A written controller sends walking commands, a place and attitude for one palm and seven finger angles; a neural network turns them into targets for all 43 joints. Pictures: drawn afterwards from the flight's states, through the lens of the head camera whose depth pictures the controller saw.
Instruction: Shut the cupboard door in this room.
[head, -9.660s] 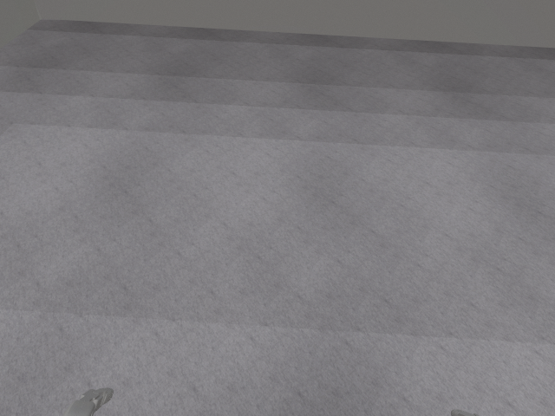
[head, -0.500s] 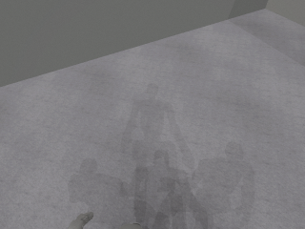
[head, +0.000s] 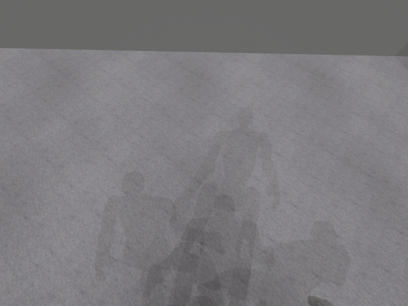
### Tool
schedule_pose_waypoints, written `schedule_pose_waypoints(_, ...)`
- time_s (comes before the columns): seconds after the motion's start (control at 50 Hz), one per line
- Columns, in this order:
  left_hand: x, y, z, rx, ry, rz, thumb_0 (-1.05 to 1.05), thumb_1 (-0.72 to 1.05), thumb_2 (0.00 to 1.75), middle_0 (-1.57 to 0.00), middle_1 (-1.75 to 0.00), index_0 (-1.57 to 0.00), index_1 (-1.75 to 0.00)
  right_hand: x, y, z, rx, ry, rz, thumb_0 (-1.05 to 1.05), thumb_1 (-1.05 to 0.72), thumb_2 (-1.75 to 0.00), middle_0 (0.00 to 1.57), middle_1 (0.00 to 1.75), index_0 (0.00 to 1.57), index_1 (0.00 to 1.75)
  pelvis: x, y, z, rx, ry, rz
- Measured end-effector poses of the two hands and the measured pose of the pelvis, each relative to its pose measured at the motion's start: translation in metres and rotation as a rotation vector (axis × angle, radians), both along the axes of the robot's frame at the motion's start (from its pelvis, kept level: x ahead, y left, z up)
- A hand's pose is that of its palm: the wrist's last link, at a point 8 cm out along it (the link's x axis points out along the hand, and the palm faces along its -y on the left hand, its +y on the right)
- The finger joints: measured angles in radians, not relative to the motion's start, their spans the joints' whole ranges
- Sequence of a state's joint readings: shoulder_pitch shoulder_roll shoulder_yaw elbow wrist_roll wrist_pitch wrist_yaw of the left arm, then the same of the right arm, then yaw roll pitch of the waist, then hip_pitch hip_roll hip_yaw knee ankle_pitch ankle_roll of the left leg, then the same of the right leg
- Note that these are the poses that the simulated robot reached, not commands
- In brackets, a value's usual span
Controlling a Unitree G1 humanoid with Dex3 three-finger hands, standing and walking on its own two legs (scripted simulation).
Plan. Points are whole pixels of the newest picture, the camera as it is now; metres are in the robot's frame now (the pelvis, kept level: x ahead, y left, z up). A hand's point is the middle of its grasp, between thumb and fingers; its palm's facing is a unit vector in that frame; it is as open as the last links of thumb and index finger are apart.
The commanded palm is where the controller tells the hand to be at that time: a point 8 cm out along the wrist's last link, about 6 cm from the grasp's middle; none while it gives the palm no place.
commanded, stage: turn or walk to find it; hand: left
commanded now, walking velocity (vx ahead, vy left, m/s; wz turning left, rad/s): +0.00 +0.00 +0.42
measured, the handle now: out of the picture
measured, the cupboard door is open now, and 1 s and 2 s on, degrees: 90 90 90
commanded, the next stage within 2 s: none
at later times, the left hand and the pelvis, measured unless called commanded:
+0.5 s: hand out of the picture +0.05 +0.17 -0.13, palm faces +0.18 -0.94 -0.28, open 7.4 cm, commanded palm none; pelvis -0.03 -0.04 +0.01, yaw +11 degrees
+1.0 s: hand out of the picture -0.13 +0.20 -0.18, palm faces +0.45 -0.87 -0.22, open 7.4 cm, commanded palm none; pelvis -0.07 +0.00 +0.01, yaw +24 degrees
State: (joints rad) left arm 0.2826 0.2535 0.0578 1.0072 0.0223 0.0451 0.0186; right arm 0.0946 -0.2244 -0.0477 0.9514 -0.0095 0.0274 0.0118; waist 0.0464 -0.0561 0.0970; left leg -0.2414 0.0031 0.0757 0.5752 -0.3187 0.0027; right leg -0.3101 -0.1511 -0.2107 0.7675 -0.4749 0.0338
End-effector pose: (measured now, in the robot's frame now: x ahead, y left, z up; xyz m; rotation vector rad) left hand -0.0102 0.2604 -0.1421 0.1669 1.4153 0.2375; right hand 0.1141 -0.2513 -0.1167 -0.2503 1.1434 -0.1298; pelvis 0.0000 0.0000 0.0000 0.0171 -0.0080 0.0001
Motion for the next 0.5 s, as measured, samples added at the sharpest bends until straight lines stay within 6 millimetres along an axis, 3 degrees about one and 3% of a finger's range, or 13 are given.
schedule_pose_waypoints(0.08, -0.001, 0.01, 0.004, -0.01, -0.007, 0.025, 0.0, 0.91, 0.9, -0.2, -0.3, -0.2, -0.3, 0.007, 0.019, 0.013, -0.005, -0.027, 0.038, 0.01, -0.91, -0.89, 0.2, 0.29, 0.2, 0.3, -0.002, 0.008, 0.009, -0.022, -0.007, 0.027)
schedule_pose_waypoints(0.24, 0.033, 0.008, 0.02, -0.005, -0.156, 0.023, 0.0, 0.91, 0.9, -0.2, -0.3, -0.2, -0.3, -0.012, 0.029, 0.011, 0.028, 0.006, 0.055, 0.01, -0.91, -0.89, 0.21, 0.3, 0.2, 0.3, -0.011, 0.007, 0.015, -0.028, -0.009, 0.081)
schedule_pose_waypoints(0.4, 0.058, -0.021, 0.033, 0.04, -0.273, 0.004, 0.0, 0.91, 0.9, -0.2, -0.3, -0.2, -0.3, -0.052, -0.003, -0.017, 0.067, 0.101, 0.032, 0.01, -0.91, -0.89, 0.21, 0.3, 0.2, 0.3, -0.021, -0.022, 0.007, -0.002, 0.002, 0.139)
schedule_pose_waypoints(0.5, 0.038, -0.044, 0.043, 0.066, -0.291, 0.033, 0.0, 0.91, 0.9, -0.2, -0.3, -0.2, -0.3, -0.067, -0.028, -0.028, 0.072, 0.168, 0.044, 0.01, -0.91, -0.89, 0.2, 0.3, 0.2, 0.3, -0.029, -0.038, 0.008, 0.01, -0.011, 0.196)
